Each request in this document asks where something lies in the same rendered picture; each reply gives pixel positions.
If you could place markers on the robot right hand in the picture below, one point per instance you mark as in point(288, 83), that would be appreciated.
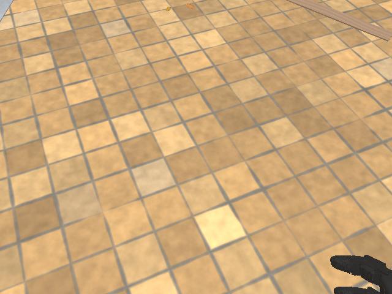
point(369, 268)

